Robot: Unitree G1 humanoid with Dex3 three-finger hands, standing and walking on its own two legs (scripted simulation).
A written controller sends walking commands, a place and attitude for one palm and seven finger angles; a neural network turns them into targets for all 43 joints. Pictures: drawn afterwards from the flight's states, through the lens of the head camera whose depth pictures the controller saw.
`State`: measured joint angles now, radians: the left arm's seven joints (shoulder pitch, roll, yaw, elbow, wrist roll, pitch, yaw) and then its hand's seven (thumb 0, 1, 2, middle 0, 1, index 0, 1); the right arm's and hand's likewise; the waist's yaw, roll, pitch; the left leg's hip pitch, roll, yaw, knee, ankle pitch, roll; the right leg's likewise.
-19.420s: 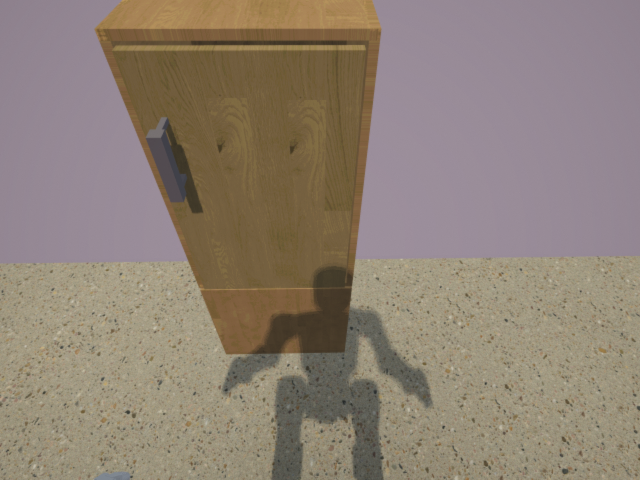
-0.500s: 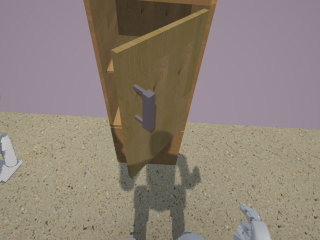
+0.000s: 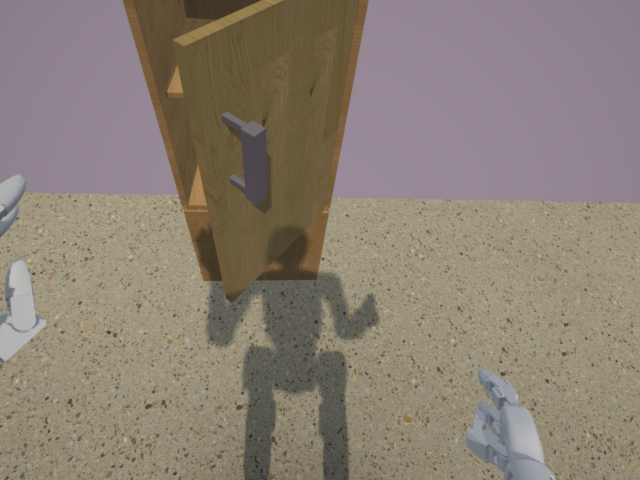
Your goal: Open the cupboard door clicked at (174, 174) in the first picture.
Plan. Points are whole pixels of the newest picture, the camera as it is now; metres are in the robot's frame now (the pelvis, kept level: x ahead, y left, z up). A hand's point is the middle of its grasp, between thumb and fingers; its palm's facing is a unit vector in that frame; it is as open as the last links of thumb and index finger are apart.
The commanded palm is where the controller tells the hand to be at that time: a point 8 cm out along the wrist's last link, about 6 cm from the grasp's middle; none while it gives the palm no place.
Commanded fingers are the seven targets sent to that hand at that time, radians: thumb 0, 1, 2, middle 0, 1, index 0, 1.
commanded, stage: stop stepping back and stand still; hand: left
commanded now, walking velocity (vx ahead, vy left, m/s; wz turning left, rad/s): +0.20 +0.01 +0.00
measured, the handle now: (244, 159) +0.51 +0.14 +0.08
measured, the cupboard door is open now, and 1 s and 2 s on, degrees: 50 50 50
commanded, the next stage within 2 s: let the arm hang, fingers relaxed in 0.68 s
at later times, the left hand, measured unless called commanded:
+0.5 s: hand out of the picture +0.10 +0.26 +0.16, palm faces +0.48 -0.74 -0.47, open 7.4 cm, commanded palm +0.04 +0.29 +0.18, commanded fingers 0.00 0.90 0.90 -0.20 -0.30 -0.20 -0.30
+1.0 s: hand out of the picture +0.02 +0.21 -0.13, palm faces +0.10 -0.96 -0.26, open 7.4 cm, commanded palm none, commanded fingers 0.00 0.90 0.90 -0.20 -0.30 -0.20 -0.30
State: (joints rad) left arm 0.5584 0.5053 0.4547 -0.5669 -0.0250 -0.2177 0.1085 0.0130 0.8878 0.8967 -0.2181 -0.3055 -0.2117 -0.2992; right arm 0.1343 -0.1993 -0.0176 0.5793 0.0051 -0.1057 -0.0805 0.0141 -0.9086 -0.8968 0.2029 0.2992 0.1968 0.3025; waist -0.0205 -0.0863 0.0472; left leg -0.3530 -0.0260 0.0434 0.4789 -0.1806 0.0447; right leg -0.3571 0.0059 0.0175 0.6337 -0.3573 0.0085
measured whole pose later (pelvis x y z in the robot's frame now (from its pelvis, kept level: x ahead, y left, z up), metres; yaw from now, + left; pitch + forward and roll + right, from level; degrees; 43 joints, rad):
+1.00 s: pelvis -0.10 +0.00 -0.01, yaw +5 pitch -2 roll +0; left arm 0.25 0.21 0.04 0.67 0.04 0.05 0.00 0.01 0.91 0.90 -0.20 -0.30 -0.19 -0.30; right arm 0.20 -0.21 -0.01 0.87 -0.02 0.00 0.00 0.01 -0.91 -0.90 0.20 0.30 0.20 0.30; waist -0.03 0.01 -0.02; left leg -0.29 0.00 0.01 0.61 -0.28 0.01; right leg -0.29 -0.01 -0.07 0.60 -0.28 -0.03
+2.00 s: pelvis -0.09 +0.00 +0.01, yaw +5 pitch -2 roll +0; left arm 0.19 0.19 0.02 1.13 0.02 -0.01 0.02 0.00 0.91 0.90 -0.20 -0.30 -0.20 -0.30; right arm 0.23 -0.19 -0.02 1.12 -0.02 0.01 -0.02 0.01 -0.91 -0.90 0.20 0.30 0.19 0.30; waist -0.01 0.03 0.05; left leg -0.17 0.01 0.02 0.38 -0.18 0.00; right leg -0.18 0.00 -0.06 0.39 -0.18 -0.03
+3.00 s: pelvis -0.08 -0.02 -0.01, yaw -5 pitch -1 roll +2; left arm 0.18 0.21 0.08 1.01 0.02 0.07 -0.02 0.01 0.91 0.90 -0.20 -0.30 -0.20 -0.30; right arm 0.20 -0.20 -0.05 1.02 -0.03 0.03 -0.04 0.01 -0.91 -0.90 0.20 0.30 0.20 0.30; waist 0.01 0.02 0.11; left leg -0.21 0.07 0.17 0.54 -0.31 -0.02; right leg -0.33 0.01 -0.01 0.74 -0.40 -0.02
